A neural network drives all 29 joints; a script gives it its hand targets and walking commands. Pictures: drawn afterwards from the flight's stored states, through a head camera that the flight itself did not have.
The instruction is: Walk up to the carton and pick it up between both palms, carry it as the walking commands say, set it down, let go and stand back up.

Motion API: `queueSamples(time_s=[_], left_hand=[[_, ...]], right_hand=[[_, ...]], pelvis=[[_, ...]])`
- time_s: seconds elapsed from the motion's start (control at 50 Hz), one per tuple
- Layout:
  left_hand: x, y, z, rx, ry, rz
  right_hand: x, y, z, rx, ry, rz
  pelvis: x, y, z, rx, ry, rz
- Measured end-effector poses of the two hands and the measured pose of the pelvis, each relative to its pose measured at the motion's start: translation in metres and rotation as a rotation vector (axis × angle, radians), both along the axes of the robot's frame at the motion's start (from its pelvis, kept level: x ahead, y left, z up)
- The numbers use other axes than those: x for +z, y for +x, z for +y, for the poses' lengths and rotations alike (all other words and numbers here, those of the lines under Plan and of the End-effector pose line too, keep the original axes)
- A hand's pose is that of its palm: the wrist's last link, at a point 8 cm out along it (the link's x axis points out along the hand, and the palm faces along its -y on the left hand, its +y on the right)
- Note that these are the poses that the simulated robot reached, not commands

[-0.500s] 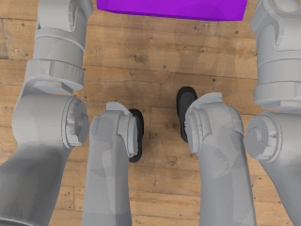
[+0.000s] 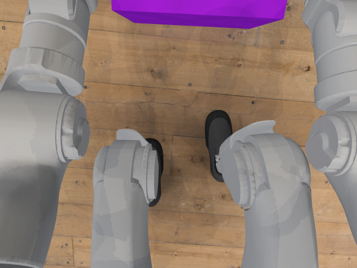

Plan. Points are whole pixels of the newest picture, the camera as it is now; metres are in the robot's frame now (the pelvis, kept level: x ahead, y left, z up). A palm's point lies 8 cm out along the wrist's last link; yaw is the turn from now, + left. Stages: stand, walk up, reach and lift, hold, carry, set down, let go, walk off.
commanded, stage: set down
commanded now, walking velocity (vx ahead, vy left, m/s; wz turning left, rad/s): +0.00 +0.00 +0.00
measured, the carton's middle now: out of the picture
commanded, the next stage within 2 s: none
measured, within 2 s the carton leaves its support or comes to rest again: rests again in 0.32 s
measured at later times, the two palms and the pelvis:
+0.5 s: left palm out of the picture +0.58 +0.11 -0.19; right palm out of the picture +0.52 -0.24 -0.19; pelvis +0.01 +0.01 -0.02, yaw +0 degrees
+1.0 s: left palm out of the picture +0.59 +0.11 -0.20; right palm out of the picture +0.53 -0.24 -0.20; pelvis +0.01 +0.01 -0.02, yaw +0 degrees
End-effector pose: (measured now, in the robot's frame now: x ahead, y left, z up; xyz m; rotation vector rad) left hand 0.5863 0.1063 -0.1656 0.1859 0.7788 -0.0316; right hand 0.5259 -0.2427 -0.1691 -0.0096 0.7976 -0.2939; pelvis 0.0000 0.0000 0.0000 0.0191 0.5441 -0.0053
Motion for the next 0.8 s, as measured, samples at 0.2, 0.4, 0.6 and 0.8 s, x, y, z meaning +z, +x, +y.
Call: queueSamples(time_s=[0.2, 0.4, 0.6, 0.8], left_hand=[[-0.027, -0.001, -0.002, -0.034, -0.030, 0.019], [-0.026, -0.002, 0.001, -0.034, -0.005, 0.023], [-0.027, -0.002, 0.004, -0.037, -0.013, 0.031], [-0.029, 0.001, 0.005, -0.041, -0.027, 0.034]], right_hand=[[-0.017, 0.003, -0.004, -0.015, -0.021, 0.029], [-0.021, -0.005, -0.001, -0.009, 0.000, 0.029], [-0.025, -0.003, 0.002, -0.003, 0.008, 0.040], [-0.027, -0.001, 0.000, 0.009, 0.020, 0.038]], pelvis=[[-0.012, 0.009, 0.004, 0.009, -0.027, 0.009], [-0.015, 0.007, 0.009, 0.017, -0.034, 0.000], [-0.017, 0.007, 0.007, 0.020, -0.033, 0.000], [-0.019, 0.010, 0.006, 0.020, -0.034, 0.000]])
